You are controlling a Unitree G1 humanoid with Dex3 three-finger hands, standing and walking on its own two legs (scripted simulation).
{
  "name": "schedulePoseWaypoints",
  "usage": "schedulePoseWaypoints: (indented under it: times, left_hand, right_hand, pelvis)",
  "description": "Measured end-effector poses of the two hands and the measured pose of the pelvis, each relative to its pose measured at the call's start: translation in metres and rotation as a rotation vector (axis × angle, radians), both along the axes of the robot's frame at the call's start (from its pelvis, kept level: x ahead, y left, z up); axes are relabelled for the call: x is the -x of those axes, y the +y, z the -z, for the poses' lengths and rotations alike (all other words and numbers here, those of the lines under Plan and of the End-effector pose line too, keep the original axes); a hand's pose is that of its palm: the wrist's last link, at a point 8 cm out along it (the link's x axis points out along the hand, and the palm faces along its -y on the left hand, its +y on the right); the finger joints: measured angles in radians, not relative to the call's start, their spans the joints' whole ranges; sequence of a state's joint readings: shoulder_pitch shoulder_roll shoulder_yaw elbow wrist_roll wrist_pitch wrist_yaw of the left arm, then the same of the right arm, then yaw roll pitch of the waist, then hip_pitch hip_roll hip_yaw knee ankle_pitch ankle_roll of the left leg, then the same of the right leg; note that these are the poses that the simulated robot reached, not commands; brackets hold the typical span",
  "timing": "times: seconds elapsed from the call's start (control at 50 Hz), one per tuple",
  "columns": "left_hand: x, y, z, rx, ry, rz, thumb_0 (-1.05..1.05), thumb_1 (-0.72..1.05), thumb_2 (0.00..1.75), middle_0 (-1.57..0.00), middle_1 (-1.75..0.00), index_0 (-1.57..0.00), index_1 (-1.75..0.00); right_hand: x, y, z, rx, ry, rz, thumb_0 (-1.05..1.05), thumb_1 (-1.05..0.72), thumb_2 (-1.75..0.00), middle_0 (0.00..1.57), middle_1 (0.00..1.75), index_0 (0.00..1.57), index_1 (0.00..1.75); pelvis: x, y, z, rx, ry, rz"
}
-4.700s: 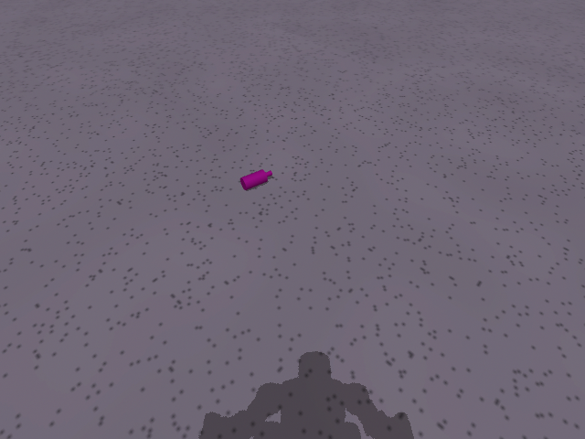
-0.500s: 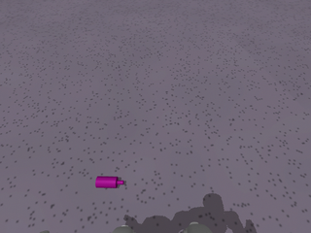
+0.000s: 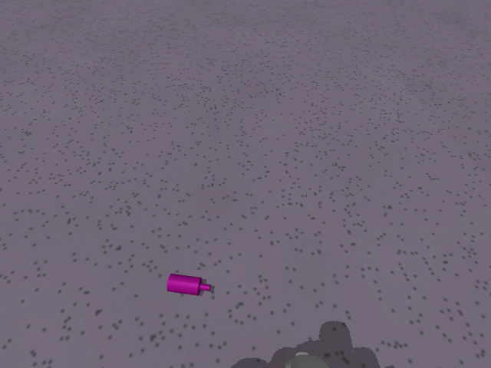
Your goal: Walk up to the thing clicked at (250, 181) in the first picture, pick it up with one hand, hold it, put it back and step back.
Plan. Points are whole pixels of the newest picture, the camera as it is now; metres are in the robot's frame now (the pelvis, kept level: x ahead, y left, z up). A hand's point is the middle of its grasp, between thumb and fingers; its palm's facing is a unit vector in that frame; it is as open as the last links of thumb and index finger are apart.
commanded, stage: walk up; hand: left
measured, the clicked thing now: (189, 285) +0.54 +0.22 -0.71
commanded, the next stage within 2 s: none
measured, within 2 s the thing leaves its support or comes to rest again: neither
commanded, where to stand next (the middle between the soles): +0.08 +0.02 m, yaw -5 degrees
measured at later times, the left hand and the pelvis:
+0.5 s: hand out of the picture +0.13 +0.27 -0.13, palm faces -0.04 -0.94 -0.35, open 7.4 cm; pelvis +0.02 +0.01 +0.02, yaw -2 degrees
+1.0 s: hand out of the picture +0.11 +0.26 -0.12, palm faces -0.07 -0.94 -0.34, open 7.4 cm; pelvis +0.02 +0.01 +0.04, yaw -3 degrees
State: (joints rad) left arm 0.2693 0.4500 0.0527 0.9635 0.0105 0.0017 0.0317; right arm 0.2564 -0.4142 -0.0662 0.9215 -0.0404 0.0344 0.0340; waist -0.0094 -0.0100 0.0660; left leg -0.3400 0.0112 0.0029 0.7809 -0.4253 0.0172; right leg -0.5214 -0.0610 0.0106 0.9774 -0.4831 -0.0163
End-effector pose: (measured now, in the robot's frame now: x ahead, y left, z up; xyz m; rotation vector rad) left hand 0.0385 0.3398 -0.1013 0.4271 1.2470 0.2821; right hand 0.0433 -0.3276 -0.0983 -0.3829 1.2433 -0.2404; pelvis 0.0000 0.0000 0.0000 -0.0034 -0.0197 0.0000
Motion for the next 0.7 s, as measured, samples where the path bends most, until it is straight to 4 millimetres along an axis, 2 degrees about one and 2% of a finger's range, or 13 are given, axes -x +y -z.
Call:
schedulePoseWaypoints:
  times: [0.06,0.14,0.2,0.36,0.5,0.7]
  left_hand:
    - [-0.007,-0.006,0.003,0.032,0.0,0.003,0.01,0.9,0.9,-0.2,-0.3,-0.2,-0.3]
    - [-0.019,-0.019,0.007,0.056,-0.017,0.009,0.01,0.9,0.9,-0.2,-0.3,-0.2,-0.3]
    - [-0.028,-0.027,0.005,0.082,-0.037,0.025,0.01,0.9,0.9,-0.2,-0.3,-0.2,-0.3]
    - [-0.066,-0.029,-0.003,0.118,-0.097,0.062,0.01,0.9,0.9,-0.21,-0.3,-0.2,-0.3]
    - [-0.087,-0.027,-0.011,0.123,-0.133,0.078,0.0,0.9,0.9,-0.2,-0.3,-0.2,-0.3]
    - [-0.08,-0.03,-0.017,0.128,-0.07,0.075,0.0,0.9,0.9,-0.2,-0.3,-0.2,-0.3]
  right_hand:
    - [-0.009,0.005,-0.003,-0.004,-0.015,-0.006,0.01,-0.91,-0.89,0.2,0.3,0.2,0.3]
    - [-0.027,0.007,0.005,-0.013,-0.027,-0.011,0.01,-0.91,-0.89,0.2,0.3,0.2,0.3]
    - [-0.042,0.017,0.005,-0.029,-0.051,-0.015,0.01,-0.91,-0.89,0.2,0.3,0.2,0.3]
    - [-0.065,0.04,-0.002,-0.066,-0.11,-0.029,0.01,-0.91,-0.89,0.2,0.3,0.2,0.3]
    - [-0.067,0.042,-0.013,-0.062,-0.113,-0.017,0.01,-0.91,-0.89,0.2,0.3,0.2,0.3]
    - [-0.056,0.034,-0.02,-0.056,-0.08,0.021,0.01,-0.91,-0.89,0.2,0.3,0.2,0.3]
  pelvis:
    - [-0.005,0.0,-0.003,-0.004,0.008,-0.001]
    - [-0.011,0.001,-0.001,0.025,-0.003,0.006]
    - [-0.013,0.002,-0.005,0.017,-0.007,0.008]
    - [-0.017,0.011,-0.014,0.007,-0.01,0.019]
    - [-0.017,0.013,-0.022,0.0,-0.018,0.029]
    - [-0.019,0.013,-0.032,-0.006,-0.023,0.044]
